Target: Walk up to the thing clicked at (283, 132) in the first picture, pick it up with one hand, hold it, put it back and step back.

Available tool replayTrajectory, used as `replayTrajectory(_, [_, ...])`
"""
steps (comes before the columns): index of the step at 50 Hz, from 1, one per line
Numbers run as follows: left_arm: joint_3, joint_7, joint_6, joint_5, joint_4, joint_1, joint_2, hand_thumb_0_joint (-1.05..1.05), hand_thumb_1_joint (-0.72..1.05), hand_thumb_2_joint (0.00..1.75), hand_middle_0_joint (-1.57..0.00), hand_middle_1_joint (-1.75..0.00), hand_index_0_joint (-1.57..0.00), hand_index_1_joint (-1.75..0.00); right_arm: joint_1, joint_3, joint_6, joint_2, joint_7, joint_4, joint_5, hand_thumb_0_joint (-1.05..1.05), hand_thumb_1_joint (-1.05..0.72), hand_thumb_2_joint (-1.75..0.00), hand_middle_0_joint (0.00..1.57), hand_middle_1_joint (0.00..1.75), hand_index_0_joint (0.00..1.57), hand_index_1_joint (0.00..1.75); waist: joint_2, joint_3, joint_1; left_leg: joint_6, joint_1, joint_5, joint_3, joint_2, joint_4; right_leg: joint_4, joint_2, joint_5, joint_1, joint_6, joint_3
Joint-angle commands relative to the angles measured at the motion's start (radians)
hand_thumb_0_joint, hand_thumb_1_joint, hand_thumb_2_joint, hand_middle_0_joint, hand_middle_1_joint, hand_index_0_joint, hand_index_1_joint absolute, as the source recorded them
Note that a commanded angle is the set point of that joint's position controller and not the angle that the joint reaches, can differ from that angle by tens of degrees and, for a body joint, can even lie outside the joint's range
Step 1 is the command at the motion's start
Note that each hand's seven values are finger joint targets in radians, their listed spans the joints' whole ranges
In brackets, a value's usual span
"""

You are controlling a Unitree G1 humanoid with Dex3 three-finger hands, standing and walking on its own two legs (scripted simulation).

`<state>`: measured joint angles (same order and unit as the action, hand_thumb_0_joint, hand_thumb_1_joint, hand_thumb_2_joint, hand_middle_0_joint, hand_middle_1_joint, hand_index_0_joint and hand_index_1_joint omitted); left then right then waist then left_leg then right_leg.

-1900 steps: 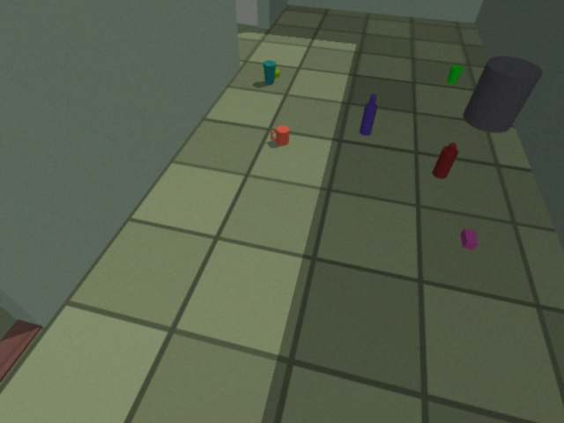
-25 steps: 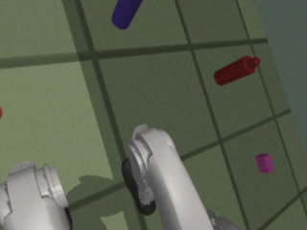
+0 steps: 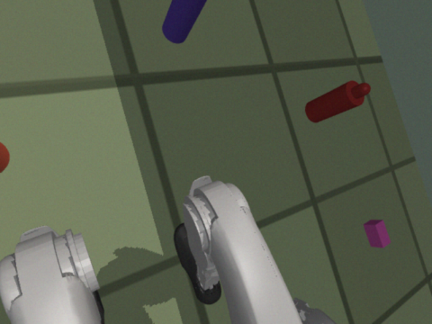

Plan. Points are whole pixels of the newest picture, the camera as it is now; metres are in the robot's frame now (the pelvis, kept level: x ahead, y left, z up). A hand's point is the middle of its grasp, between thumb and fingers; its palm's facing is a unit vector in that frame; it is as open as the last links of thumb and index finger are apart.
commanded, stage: withdraw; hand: left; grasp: from above
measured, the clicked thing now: out of the picture +0.46 +0.29 -0.27
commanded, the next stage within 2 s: home in 0.68 s
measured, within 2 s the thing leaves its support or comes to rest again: neither
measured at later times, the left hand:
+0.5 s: hand out of the picture +0.46 +0.30 -0.04, palm faces -0.49 -0.09 -0.87, open 14.0 cm
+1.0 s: hand out of the picture +0.47 +0.31 -0.13, palm faces -0.35 -0.14 -0.93, open 13.0 cm
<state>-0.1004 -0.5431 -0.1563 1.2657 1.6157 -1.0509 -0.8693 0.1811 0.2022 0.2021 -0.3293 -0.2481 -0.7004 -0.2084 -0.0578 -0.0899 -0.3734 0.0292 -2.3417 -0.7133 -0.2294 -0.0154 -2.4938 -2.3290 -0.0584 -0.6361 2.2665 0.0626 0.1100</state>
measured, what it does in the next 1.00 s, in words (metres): stands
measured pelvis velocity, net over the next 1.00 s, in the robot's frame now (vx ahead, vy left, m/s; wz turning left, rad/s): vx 0.00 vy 0.00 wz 0.09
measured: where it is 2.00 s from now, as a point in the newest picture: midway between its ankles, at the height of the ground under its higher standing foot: (152, 306)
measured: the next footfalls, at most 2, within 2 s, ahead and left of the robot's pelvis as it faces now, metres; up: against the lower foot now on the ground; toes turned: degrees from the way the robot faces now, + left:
none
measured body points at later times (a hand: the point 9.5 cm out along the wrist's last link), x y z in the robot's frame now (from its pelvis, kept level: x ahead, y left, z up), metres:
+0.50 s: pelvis -0.01 -0.01 +0.07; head +0.20 +0.07 +0.46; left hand +0.48 +0.31 +0.01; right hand +0.09 -0.28 -0.03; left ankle +0.06 +0.13 -0.28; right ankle +0.12 -0.13 -0.28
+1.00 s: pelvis +0.00 +0.00 +0.03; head +0.24 +0.08 +0.40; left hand +0.49 +0.31 -0.08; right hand +0.03 -0.26 -0.07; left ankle +0.06 +0.13 -0.28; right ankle +0.12 -0.13 -0.28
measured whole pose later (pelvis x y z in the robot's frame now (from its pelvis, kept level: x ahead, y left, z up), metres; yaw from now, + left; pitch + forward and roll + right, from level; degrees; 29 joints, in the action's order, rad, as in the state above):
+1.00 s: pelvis +0.00 +0.00 +0.03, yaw +5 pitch +36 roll -8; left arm -0.08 -0.36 -0.10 1.16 1.33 -0.99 -0.72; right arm 0.25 0.09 0.04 -0.25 -0.13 -0.70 -0.12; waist 0.01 0.05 -0.29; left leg 0.02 -2.32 -0.68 -0.14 -0.03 -2.36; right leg -2.27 -0.02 -0.64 2.26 0.06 0.04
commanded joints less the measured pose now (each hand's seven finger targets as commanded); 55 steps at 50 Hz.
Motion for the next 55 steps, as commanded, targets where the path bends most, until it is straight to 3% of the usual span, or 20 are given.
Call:
replayTrajectory(1, [-0.027, -0.038, 0.032, -0.039, -0.294, -0.282, -0.23, 0.0, -0.56, 1.01, -0.07, -1.01, -0.07, -1.02, 0.192, -0.134, -0.015, -0.299, 0.006, -0.003, 0.029, 0.0, -0.91, -0.91, 0.2, 0.3, 0.2, 0.3, 0.564, 0.836, 0.03, -0.03, 0.593, 0.265, 0.14, 0.021, 0.297, 0.191, -0.013, 0.27, -0.4, -0.103, 0.111])
replayTrajectory(6, [-0.016, 0.035, 0.101, -0.085, -0.479, -0.255, -0.165, 0.0, -0.56, 1.01, -0.08, -0.99, -0.07, -1.01, 0.184, -0.194, -0.07, -0.261, 0.016, -0.005, 0.079, 0.0, -0.91, -0.91, 0.2, 0.3, 0.2, 0.3, 0.577, 0.948, 0.1, -0.034, 0.648, 0.279, 0.169, 0.016, 0.366, 0.223, -0.006, 0.287, -0.404, -0.108, 0.069])
replayTrajectory(9, [0.028, 0.119, 0.142, -0.092, -0.518, -0.293, -0.114, 0.0, -0.55, 1.01, -0.09, -0.98, -0.07, -1.0, 0.213, -0.22, -0.115, -0.24, 0.029, -0.02, 0.104, 0.0, -0.91, -0.91, 0.2, 0.3, 0.2, 0.3, 0.529, 0.95, 0.099, -0.043, 0.651, 0.279, 0.184, 0.011, 0.404, 0.277, -0.006, 0.283, -0.437, -0.107, 0.049])
replayTrajectory(12, [0.119, 0.228, 0.162, -0.13, -0.451, -0.256, 0.041, 0.0, -0.55, 1.02, -0.09, -0.99, -0.08, -1.01, 0.231, -0.23, -0.154, -0.22, 0.048, -0.018, 0.119, 0.0, -0.91, -0.91, 0.2, 0.3, 0.2, 0.3, 0.401, 0.828, 0.065, -0.052, 0.607, 0.228, 0.173, 0.009, 0.444, 0.337, -0.004, 0.231, -0.414, -0.107, 0.044])
replayTrajectory(13, [0.121, 0.261, 0.155, -0.142, -0.51, -0.3, 0.031, 0.0, -0.55, 1.03, -0.09, -0.99, -0.07, -1.01, 0.236, -0.235, -0.164, -0.215, 0.059, -0.012, 0.123, 0.0, -0.91, -0.91, 0.2, 0.3, 0.2, 0.3, 0.37, 0.825, 0.064, -0.057, 0.586, 0.2, 0.172, 0.006, 0.455, 0.356, -0.005, 0.204, -0.432, -0.109, 0.037])
replayTrajectory(15, [0.157, 0.332, 0.148, -0.156, -0.433, -0.244, 0.085, 0.0, -0.54, 1.03, -0.09, -1.0, -0.08, -1.02, 0.232, -0.235, -0.182, -0.21, 0.078, 0.003, 0.131, 0.0, -0.91, -0.91, 0.2, 0.3, 0.2, 0.3, 0.295, 0.745, 0.061, -0.059, 0.535, 0.166, 0.173, -0.001, 0.48, 0.386, 0.002, 0.162, -0.436, -0.11, 0.03])
replayTrajectory(16, [0.151, 0.361, 0.137, -0.159, -0.42, -0.23, 0.072, 0.0, -0.54, 1.02, -0.09, -1.0, -0.08, -1.02, 0.222, -0.237, -0.189, -0.214, 0.09, 0.025, 0.132, 0.0, -0.91, -0.91, 0.2, 0.3, 0.2, 0.3, 0.234, 0.711, 0.063, -0.065, 0.505, 0.153, 0.177, -0.002, 0.476, 0.403, 0.001, 0.147, -0.451, -0.108, 0.025])
replayTrajectory(19, [0.181, 0.411, 0.096, -0.16, -0.421, -0.273, 0.104, 0.0, -0.52, 1.02, -0.1, -1.0, -0.09, -1.02, 0.217, -0.222, -0.21, -0.208, 0.123, 0.046, 0.133, 0.0, -0.9, -0.9, 0.2, 0.3, 0.2, 0.3, 0.188, 0.645, 0.055, -0.061, 0.479, 0.115, 0.178, -0.011, 0.497, 0.429, 0.012, 0.088, -0.432, -0.114, 0.019])
replayTrajectory(20, [0.156, 0.413, 0.086, -0.15, -0.409, -0.266, 0.049, 0.0, -0.52, 1.01, -0.1, -1.0, -0.09, -1.01, 0.217, -0.223, -0.214, -0.21, 0.133, 0.039, 0.133, 0.0, -0.9, -0.9, 0.2, 0.3, 0.2, 0.3, 0.185, 0.642, 0.071, -0.06, 0.498, 0.103, 0.179, -0.009, 0.499, 0.431, 0.011, 0.068, -0.428, -0.115, 0.017])
replayTrajectory(25, [0.145, 0.371, 0.017, -0.111, -0.411, -0.351, -0.011, 0.0, -0.54, 1.02, -0.1, -1.0, -0.08, -1.02, 0.187, -0.189, -0.214, -0.179, 0.161, 0.062, 0.125, 0.0, -0.91, -0.9, 0.2, 0.3, 0.2, 0.3, 0.228, 0.715, 0.086, -0.063, 0.502, 0.101, 0.196, -0.013, 0.485, 0.414, 0.014, 0.073, -0.446, -0.101, -0.006])
replayTrajectory(29, [0.121, 0.287, -0.01, -0.049, -0.322, -0.389, -0.058, 0.0, -0.55, 1.02, -0.08, -1.02, -0.07, -1.03, 0.187, -0.17, -0.207, -0.189, 0.164, 0.054, 0.11, 0.0, -0.91, -0.9, 0.2, 0.3, 0.2, 0.3, 0.267, 0.73, 0.08, -0.06, 0.498, 0.091, 0.194, -0.015, 0.469, 0.38, 0.011, 0.06, -0.413, -0.104, 0.005])
replayTrajectory(32, [0.122, 0.234, -0.023, -0.029, -0.237, -0.395, -0.056, 0.0, -0.55, 1.02, -0.08, -1.02, -0.07, -1.03, 0.197, -0.155, -0.192, -0.197, 0.16, 0.05, 0.1, 0.0, -0.91, -0.9, 0.2, 0.3, 0.2, 0.3, 0.278, 0.701, 0.053, -0.061, 0.472, 0.082, 0.191, -0.017, 0.447, 0.359, 0.014, 0.053, -0.384, -0.1, 0.014])
replayTrajectory(35, [0.077, 0.187, -0.033, -0.004, -0.213, -0.4, -0.125, 0.0, -0.55, 1.01, -0.09, -1.02, -0.08, -1.02, 0.212, -0.153, -0.173, -0.216, 0.157, 0.044, 0.09, 0.0, -0.91, -0.9, 0.2, 0.3, 0.2, 0.3, 0.354, 0.76, 0.066, -0.051, 0.532, 0.118, 0.184, -0.016, 0.43, 0.311, 0.02, 0.1, -0.362, -0.101, 0.035])
replayTrajectory(38, [0.035, 0.142, -0.038, 0.008, -0.272, -0.461, -0.167, 0.0, -0.55, 1.01, -0.08, -1.02, -0.08, -1.02, 0.233, -0.158, -0.158, -0.228, 0.151, 0.036, 0.075, 0.0, -0.91, -0.9, 0.2, 0.3, 0.2, 0.3, 0.42, 0.844, 0.054, -0.045, 0.586, 0.176, 0.184, -0.013, 0.402, 0.273, 0.021, 0.161, -0.365, -0.1, 0.048])
replayTrajectory(39, [0.026, 0.128, -0.036, 0.003, -0.302, -0.456, -0.172, 0.0, -0.47, 0.93, -0.16, -0.94, -0.16, -0.94, 0.229, -0.162, -0.154, -0.226, 0.149, 0.041, 0.071, 0.0, -0.88, -0.89, 0.2, 0.3, 0.2, 0.3, 0.449, 0.863, 0.057, -0.042, 0.593, 0.188, 0.188, -0.011, 0.398, 0.266, 0.022, 0.174, -0.373, -0.1, 0.048])
replayTrajectory(42, [0.01, 0.102, -0.009, -0.031, -0.367, -0.419, -0.155, 0.0, -0.39, 0.87, -0.24, -0.86, -0.21, -0.86, 0.247, -0.183, -0.144, -0.234, 0.144, 0.031, 0.068, 0.0, -0.88, -0.89, 0.2, 0.3, 0.2, 0.3, 0.479, 0.913, 0.056, -0.038, 0.636, 0.207, 0.192, -0.006, 0.396, 0.26, 0.026, 0.195, -0.375, -0.105, 0.051])
replayTrajectory(45, [-0.004, 0.111, 0.033, -0.082, -0.453, -0.378, -0.146, 0.0, -0.15, 0.89, -0.24, -0.62, -0.21, -0.64, 0.259, -0.209, -0.144, -0.227, 0.136, 0.029, 0.079, 0.0, -0.89, -0.9, 0.2, 0.3, 0.2, 0.3, 0.532, 1.037, 0.091, -0.035, 0.715, 0.244, 0.2, -0.001, 0.421, 0.265, 0.023, 0.225, -0.428, -0.108, 0.044])
replayTrajectory(48, [-0.004, 0.141, 0.076, -0.148, -0.489, -0.32, -0.106, 0.0, -0.01, 0.9, -0.23, -0.58, -0.21, -0.6, 0.267, -0.226, -0.154, -0.217, 0.131, 0.019, 0.097, 0.0, -0.89, -0.9, 0.2, 0.3, 0.2, 0.3, 0.507, 1.053, 0.114, -0.041, 0.705, 0.25, 0.206, -0.002, 0.444, 0.289, 0.02, 0.236, -0.457, -0.109, 0.036])
replayTrajectory(51, [-0.016, 0.194, 0.119, -0.238, -0.552, -0.247, -0.069, 0.0, 0.15, 0.89, -0.23, -0.53, -0.21, -0.54, 0.277, -0.25, -0.167, -0.21, 0.127, 0.012, 0.122, 0.0, -0.89, -0.9, 0.2, 0.3, 0.2, 0.3, 0.479, 1.054, 0.158, -0.043, 0.731, 0.253, 0.204, -0.004, 0.497, 0.334, 0.023, 0.227, -0.491, -0.11, 0.025])
replayTrajectory(55, [-0.002, 0.292, 0.163, -0.389, -0.651, -0.058, 0.036, 0.0, 0.42, 0.89, -0.22, -0.45, -0.21, -0.46, 0.263, -0.268, -0.192, -0.189, 0.13, 0.042, 0.161, 0.0, -0.89, -0.9, 0.2, 0.3, 0.2, 0.3, 0.345, 1.007, 0.187, -0.058, 0.716, 0.255, 0.189, -0.008, 0.568, 0.425, 0.026, 0.235, -0.576, -0.099, 0.008])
